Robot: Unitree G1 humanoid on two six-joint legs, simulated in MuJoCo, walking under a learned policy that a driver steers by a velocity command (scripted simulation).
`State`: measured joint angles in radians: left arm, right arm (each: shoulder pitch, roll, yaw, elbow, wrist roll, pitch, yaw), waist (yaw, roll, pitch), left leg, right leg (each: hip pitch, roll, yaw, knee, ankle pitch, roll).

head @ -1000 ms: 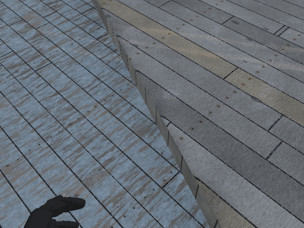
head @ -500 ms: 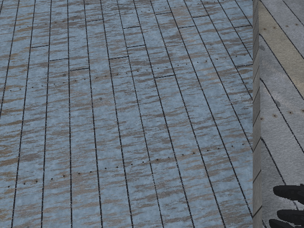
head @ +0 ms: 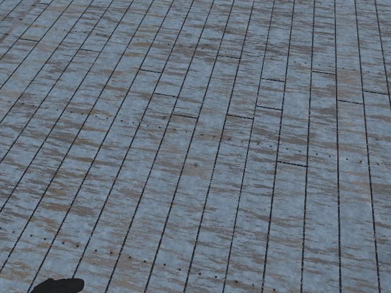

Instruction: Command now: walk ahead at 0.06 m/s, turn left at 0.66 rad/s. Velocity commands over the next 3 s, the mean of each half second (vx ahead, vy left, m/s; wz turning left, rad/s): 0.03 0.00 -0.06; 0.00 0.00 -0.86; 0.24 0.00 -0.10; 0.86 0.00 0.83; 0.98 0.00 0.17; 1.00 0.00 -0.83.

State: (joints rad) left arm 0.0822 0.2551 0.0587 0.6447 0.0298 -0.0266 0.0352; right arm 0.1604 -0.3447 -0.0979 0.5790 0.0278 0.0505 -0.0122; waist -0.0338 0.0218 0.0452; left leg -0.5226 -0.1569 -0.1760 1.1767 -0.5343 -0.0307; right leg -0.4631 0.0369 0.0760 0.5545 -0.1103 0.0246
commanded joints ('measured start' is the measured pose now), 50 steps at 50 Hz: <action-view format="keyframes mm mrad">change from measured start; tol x16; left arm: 1 -33 126 29 -91 -7 18 15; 24 67 69 30 -48 -59 61 -58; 32 275 317 114 -76 -11 40 -41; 50 32 251 87 -126 -59 84 3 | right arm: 1 67 -106 -21 -56 -10 13 -11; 50 -76 -46 -27 3 -24 -99 16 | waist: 1 11 -112 -133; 11 8 -192 -130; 14 -3 198 -72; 28 40 121 -121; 31 63 -396 -177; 35 63 -86 -147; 50 36 -212 -142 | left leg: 1 -135 103 57 262 75 -54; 12 550 213 81 -747 285 68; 15 231 446 -131 -901 89 230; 19 346 449 12 -842 633 234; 27 440 484 175 -727 742 189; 30 188 358 342 -335 506 14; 31 -190 161 309 -11 -111 -91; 33 -254 161 71 162 -111 -58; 38 -146 147 61 -82 170 -54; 50 123 60 36 -592 252 -31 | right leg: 1 190 -296 323 -226 -70 -226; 11 19 -170 130 -229 -244 -135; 19 -204 -73 -33 536 -337 56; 29 181 -20 -172 -33 -63 -49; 31 559 -368 485 -133 599 -348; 44 261 -155 376 -168 45 -220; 50 236 -120 508 -93 131 -197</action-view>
